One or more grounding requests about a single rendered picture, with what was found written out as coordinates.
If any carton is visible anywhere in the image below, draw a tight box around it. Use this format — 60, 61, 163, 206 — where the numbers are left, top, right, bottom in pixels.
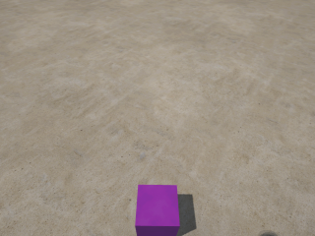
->
135, 184, 180, 236

